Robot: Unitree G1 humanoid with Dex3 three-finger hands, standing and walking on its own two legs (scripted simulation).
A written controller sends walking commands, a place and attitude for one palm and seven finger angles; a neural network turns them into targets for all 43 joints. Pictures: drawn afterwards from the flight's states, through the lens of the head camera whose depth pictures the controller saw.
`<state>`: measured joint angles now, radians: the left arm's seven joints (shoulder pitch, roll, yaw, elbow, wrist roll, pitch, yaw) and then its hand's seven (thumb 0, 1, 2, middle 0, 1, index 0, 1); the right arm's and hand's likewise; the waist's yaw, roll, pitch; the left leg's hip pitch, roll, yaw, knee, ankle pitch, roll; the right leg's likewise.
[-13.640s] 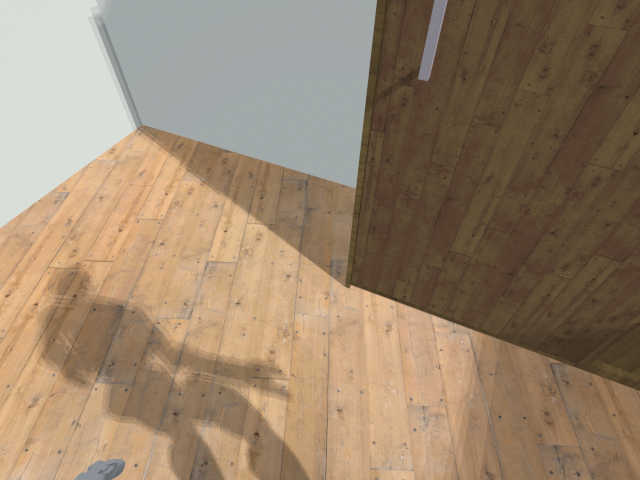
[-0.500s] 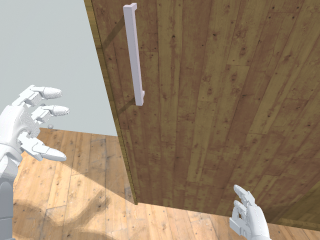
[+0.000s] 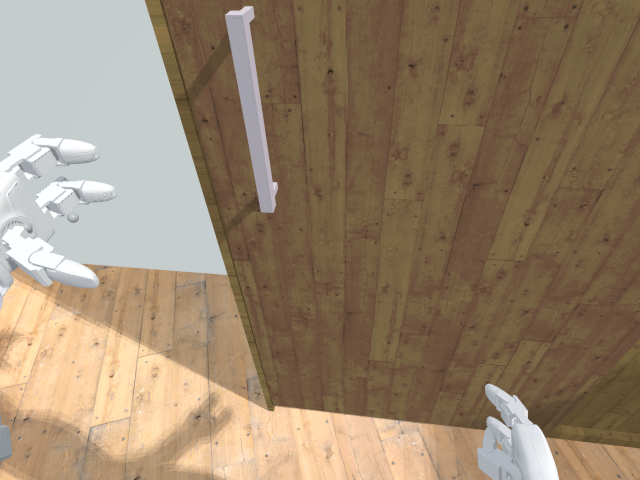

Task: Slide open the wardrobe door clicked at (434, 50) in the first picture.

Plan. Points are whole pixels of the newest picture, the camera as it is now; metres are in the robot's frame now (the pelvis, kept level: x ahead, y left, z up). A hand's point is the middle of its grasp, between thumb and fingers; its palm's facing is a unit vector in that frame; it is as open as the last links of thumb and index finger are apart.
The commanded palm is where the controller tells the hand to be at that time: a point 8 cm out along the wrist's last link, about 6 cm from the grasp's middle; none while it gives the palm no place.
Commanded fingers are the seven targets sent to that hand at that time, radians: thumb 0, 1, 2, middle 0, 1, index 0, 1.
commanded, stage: raise the hand with hooked fingers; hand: left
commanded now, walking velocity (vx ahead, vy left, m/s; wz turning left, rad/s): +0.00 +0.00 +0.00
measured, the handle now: (259, 121) +0.49 +0.14 +0.24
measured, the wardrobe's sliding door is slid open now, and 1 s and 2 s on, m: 0.00 0.00 0.00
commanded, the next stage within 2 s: move the hooked fingers beside the handle in 0.22 s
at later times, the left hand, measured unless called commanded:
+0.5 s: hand (87, 202) +0.30 +0.28 +0.24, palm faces +0.09 -0.99 -0.11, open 14.0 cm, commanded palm +0.27 +0.31 +0.26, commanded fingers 0.00 -0.50 0.30 -0.30 -1.20 -0.30 -1.20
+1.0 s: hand (135, 183) +0.35 +0.25 +0.24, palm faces +0.07 -0.99 -0.09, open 14.0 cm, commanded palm +0.32 +0.29 +0.25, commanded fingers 0.00 -0.50 0.30 -0.30 -1.20 -0.30 -1.20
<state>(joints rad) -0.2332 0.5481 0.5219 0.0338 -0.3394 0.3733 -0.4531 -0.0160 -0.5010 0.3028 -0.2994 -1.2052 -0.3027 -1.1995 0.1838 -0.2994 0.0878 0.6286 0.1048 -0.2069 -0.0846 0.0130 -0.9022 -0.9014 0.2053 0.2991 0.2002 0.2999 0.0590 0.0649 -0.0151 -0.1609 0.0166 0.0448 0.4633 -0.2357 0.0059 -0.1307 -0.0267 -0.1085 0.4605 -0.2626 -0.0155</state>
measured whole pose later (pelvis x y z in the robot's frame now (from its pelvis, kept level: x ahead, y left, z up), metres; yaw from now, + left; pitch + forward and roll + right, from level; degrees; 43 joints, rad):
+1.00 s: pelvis +0.02 -0.01 +0.00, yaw +1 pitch -2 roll +0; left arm -0.41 0.49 0.41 0.18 -0.28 0.37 -0.36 -0.02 -0.50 0.30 -0.30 -1.21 -0.30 -1.20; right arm 0.18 -0.29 0.08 0.64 0.11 -0.17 -0.10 0.01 -0.90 -0.90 0.20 0.30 0.20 0.30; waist 0.05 0.06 -0.02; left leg -0.16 0.02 0.03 0.46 -0.26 0.00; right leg -0.13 -0.03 -0.12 0.47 -0.29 -0.02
